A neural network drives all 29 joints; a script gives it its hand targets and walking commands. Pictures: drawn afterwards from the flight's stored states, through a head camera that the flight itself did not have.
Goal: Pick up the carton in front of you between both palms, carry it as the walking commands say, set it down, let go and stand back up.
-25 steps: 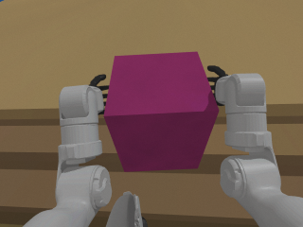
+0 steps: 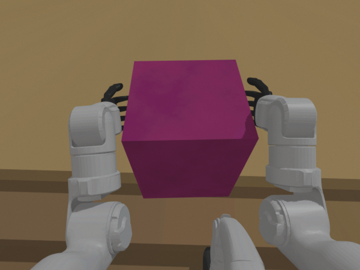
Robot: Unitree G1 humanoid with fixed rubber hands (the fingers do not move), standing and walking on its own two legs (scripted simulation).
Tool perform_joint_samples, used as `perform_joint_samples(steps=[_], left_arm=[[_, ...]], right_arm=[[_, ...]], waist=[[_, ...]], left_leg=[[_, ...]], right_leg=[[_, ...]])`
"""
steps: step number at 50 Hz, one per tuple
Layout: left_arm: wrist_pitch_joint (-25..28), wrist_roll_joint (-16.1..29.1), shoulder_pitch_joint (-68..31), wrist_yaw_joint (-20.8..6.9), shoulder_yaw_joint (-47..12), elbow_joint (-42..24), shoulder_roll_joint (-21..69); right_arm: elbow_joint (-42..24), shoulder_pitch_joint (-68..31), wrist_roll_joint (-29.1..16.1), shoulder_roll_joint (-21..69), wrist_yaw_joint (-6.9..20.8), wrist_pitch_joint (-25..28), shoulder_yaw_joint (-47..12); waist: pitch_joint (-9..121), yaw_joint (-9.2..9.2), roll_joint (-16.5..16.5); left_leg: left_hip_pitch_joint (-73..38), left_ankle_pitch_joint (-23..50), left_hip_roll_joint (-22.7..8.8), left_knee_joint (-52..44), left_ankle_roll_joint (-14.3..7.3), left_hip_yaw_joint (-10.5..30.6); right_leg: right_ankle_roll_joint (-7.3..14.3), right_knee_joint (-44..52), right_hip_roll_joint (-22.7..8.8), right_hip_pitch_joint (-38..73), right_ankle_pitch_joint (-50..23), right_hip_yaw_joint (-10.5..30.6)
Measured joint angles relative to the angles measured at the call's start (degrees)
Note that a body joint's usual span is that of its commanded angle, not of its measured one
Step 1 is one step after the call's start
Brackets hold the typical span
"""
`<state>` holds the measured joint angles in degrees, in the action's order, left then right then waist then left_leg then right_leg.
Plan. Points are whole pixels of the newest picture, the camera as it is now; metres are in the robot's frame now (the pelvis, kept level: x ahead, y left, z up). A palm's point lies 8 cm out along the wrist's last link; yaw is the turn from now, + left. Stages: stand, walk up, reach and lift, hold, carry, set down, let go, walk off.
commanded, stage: carry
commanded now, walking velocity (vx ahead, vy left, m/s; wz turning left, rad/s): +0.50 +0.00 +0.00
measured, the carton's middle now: (185, 134) +0.38 +0.00 +0.11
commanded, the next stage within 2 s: none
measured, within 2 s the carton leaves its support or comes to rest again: neither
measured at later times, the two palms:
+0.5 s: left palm out of the picture +0.68 +0.14 +0.31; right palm out of the picture +0.68 -0.16 +0.30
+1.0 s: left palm out of the picture +1.00 +0.14 +0.40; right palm out of the picture +1.00 -0.16 +0.42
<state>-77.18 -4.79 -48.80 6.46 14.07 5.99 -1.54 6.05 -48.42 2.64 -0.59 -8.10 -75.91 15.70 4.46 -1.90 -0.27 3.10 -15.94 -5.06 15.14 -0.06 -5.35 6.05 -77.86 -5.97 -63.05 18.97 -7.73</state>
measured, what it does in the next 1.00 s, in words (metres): climbs: left foot 0.11 m higher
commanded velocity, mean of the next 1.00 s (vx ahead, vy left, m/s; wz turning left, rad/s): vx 0.50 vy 0.00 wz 0.00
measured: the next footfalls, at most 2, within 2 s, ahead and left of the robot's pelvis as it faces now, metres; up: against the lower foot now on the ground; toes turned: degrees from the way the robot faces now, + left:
left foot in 0.50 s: +0.51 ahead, +0.10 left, +0.22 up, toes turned +5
right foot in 1.02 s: +0.88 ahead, -0.11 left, +0.33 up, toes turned -3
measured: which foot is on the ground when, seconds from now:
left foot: down 0.00-0.08, up 0.10-0.48, down 0.50-1.00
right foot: down 0.00-0.56, up 0.58-1.00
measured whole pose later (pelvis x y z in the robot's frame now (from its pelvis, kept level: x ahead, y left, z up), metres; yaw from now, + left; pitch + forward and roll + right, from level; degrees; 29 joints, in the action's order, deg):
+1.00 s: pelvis +0.63 -0.01 +0.22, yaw +0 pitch +5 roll -3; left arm -78.3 -5.5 -51.9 6.9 14.9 9.7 -1.9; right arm 10.6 -52.0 3.6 -1.3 -7.5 -76.7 17.1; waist 5.0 -1.2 -0.5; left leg -1.2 -17.9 -4.5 15.5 -1.1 -5.9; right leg 7.1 -64.5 -3.4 -56.6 16.0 -9.5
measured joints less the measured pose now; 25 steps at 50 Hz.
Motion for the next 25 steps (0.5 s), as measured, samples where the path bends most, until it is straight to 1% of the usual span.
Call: perform_joint_samples(steps=[1,2,3,4,5,6,7,8,9,10,12,15,18,19,20,21,23,24,25], left_arm=[[0.1,0.2,-0.3,0.1,-0.4,1.4,-0.1],[0.2,0.4,-0.6,0.3,-0.9,2.9,-0.2],[0.2,0.7,-1.0,0.5,-1.4,4.5,-0.3],[0.3,0.8,-1.3,1.2,-2.0,5.8,0.1],[0.8,0.8,-1.8,1.5,-2.2,6.8,0.4],[1.3,1.0,-1.7,1.9,-2.6,7.3,0.8],[1.6,1.3,-0.9,2.2,-2.9,7.0,1.2],[1.5,1.7,0.3,2.6,-3.0,6.0,1.5],[1.4,2.2,1.2,2.9,-3.0,4.7,1.6],[1.3,2.6,1.8,3.1,-2.8,3.4,1.5],[1.2,3.4,1.9,3.3,-2.1,1.2,1.3],[1.4,3.7,0.3,3.3,-0.8,-0.7,1.1],[1.2,3.3,-1.4,3.0,0.4,-0.2,1.2],[0.9,3.1,-1.8,2.9,0.7,0.3,1.0],[0.6,2.9,-2.0,2.6,0.9,0.8,0.9],[0.2,2.7,-2.2,2.4,1.2,1.4,0.6],[-0.6,2.2,-2.7,1.7,1.9,3.0,0.2],[-1.0,1.9,-3.0,1.5,2.3,4.0,0.1],[-1.2,1.6,-3.1,1.2,2.6,5.0,-0.1]], right_arm=[[1.0,-0.3,0.3,-0.3,0.2,-0.3,0.3],[2.0,-0.4,0.5,-0.4,0.4,-0.4,0.7],[2.9,-0.1,0.7,-0.6,0.7,-0.6,1.2],[3.5,-0.2,1.1,-1.0,0.9,-0.8,1.2],[4.3,-0.8,1.3,-1.6,1.2,-0.8,1.7],[4.8,-0.9,1.3,-2.1,1.6,-0.6,2.2],[4.9,-0.7,1.4,-2.1,1.7,-0.6,2.8],[4.4,-0.2,1.7,-1.7,1.7,-0.7,3.2],[3.5,0.2,2.1,-1.1,1.7,-0.9,3.4],[2.3,0.4,2.5,-0.5,1.7,-1.1,3.4],[-0.4,0.4,3.1,0.2,1.7,-1.3,3.1],[-3.0,-0.9,3.3,0.1,1.6,-1.6,2.6],[-2.7,-2.2,3.0,-0.7,1.5,-2.0,1.9],[-2.1,-2.6,3.0,-0.8,1.5,-2.2,1.6],[-1.2,-3.0,3.0,-1.0,1.4,-2.5,1.3],[-0.2,-3.4,3.0,-1.1,1.3,-2.7,1.0],[2.2,-4.3,2.8,-1.3,1.0,-3.1,0.4],[3.7,-4.7,2.6,-1.5,0.8,-3.2,0.1],[5.2,-5.0,2.3,-1.6,0.7,-3.1,-0.3]], waist=[[0.9,0.88,0.8],[1.5,2.01,1.3],[1.7,3.07,0.8],[1.4,4.37,1.2],[0.3,5.92,1.6],[-0.9,7.06,2.1],[-1.8,7.92,2.5],[-2.6,8.50,2.8],[-3.4,8.80,2.8],[-4.0,8.87,2.6],[-4.9,8.65,1.9],[-4.5,8.05,1.8],[-2.5,7.52,2.2],[-1.8,7.28,2.2],[-1.1,6.96,2.1],[-0.5,6.61,2.0],[0.9,5.52,1.3],[1.6,4.78,0.9],[2.2,3.89,0.6]], left_leg=[[-0.8,0.5,-1.2,-0.5,0.1,-0.6],[-0.1,1.4,-2.5,1.8,0.1,-1.2],[1.9,3.3,-3.2,7.3,0.5,-1.9],[5.6,6.8,-4.3,16.1,-0.2,-0.8],[11.0,5.9,-3.6,29.5,-0.2,2.7],[16.8,4.1,-1.2,44.3,-0.5,6.8],[22.0,3.0,1.4,57.4,-1.2,9.4],[26.3,2.3,3.6,67.2,-2.3,10.2],[30.1,1.8,5.0,73.7,-3.3,9.9],[33.6,1.5,5.7,77.4,-4.2,9.1],[39.9,0.3,5.9,79.8,-5.2,6.8],[48.6,-3.5,4.6,80.1,-5.6,3.8],[57.8,-9.1,3.3,87.5,-6.6,2.3],[60.2,-10.0,2.7,87.7,-6.7,1.7],[62.1,-10.1,2.0,85.9,-6.5,1.0],[63.2,-9.4,1.3,82.0,-6.3,0.1],[62.2,-6.3,0.5,69.2,-6.3,-2.5],[60.3,-3.9,0.6,62.4,-6.6,-3.7],[57.2,-3.2,1.3,57.1,-6.9,-4.5]], right_leg=[[0.3,3.4,1.1,3.8,3.3,-1.1],[0.3,8.1,2.8,9.3,4.1,-2.3],[0.1,16.9,4.3,16.5,-1.3,-2.9],[-2.1,22.9,5.8,21.7,1.3,-3.2],[-2.1,24.0,6.5,23.3,3.7,-3.4],[-1.5,24.4,6.7,24.5,3.4,-3.5],[-1.0,25.9,7.0,26.3,2.6,-3.4],[-0.8,28.1,7.2,28.6,1.7,-3.1],[-0.9,30.7,7.3,31.0,0.9,-2.7],[-1.0,33.4,7.2,33.5,0.3,-2.2],[-1.4,38.4,6.7,38.0,-0.4,-1.3],[-1.9,44.6,6.1,43.9,-0.6,-0.4],[-2.9,49.4,5.4,49.7,0.3,0.8],[-3.4,51.4,5.0,52.0,0.6,1.3],[-4.1,53.7,4.4,54.5,0.7,1.8],[-4.7,56.4,3.9,57.1,0.5,2.2],[-5.5,62.6,2.3,62.2,-0.4,2.3],[-5.5,64.7,1.6,64.2,-0.9,1.8],[-5.3,65.4,0.7,65.7,-1.4,1.1]])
